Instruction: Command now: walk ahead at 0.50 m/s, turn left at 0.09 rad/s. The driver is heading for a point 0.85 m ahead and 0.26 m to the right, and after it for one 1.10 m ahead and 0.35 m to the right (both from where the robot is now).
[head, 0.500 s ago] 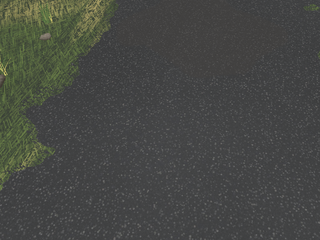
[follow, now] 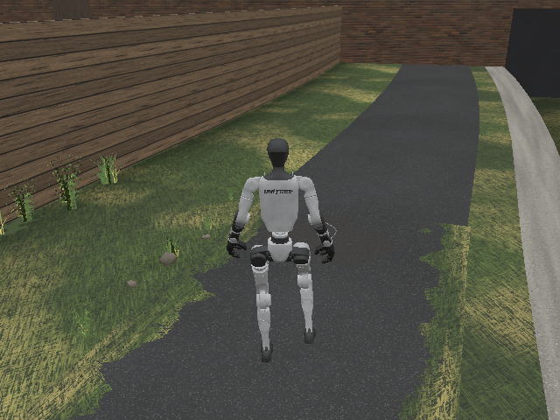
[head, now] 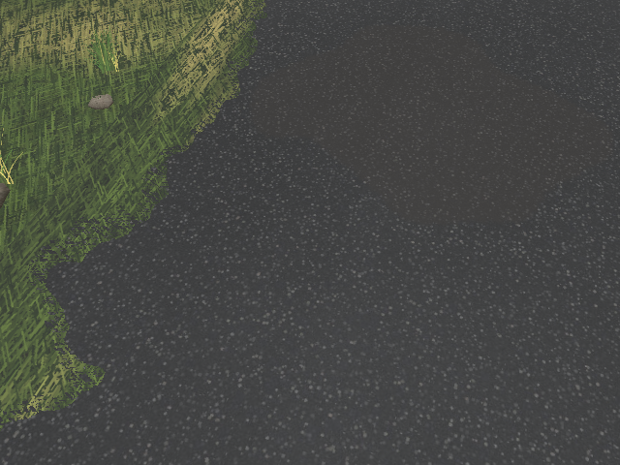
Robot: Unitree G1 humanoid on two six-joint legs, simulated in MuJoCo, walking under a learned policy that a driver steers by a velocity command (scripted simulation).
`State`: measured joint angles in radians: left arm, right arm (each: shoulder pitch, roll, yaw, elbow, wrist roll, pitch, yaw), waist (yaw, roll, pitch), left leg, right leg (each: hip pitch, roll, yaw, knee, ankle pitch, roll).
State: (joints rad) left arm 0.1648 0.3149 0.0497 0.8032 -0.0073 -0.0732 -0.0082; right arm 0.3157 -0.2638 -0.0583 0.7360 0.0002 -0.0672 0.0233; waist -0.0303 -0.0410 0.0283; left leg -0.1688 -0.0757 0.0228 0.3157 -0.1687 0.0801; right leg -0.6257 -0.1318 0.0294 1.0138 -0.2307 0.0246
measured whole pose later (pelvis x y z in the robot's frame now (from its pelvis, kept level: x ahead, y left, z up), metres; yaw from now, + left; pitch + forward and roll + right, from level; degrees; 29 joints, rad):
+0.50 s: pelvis +0.28 -0.07 +0.00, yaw +0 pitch +1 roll -1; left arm 0.28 0.27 0.04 0.86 0.01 -0.09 -0.03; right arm 0.23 -0.30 -0.06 0.78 0.01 -0.06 -0.01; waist 0.03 0.04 0.02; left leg -0.59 0.10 -0.04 1.05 -0.26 0.01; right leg -0.21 0.05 -0.05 0.35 -0.16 -0.07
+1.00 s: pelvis +0.56 -0.01 +0.00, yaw -9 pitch +1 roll +1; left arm 0.26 0.31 0.07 0.84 -0.03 -0.03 0.00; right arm 0.24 -0.25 -0.06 0.84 -0.01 -0.10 0.01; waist -0.02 -0.06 0.03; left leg -0.20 -0.01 0.12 0.36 -0.17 0.03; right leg -0.56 -0.09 0.04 1.12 -0.30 -0.01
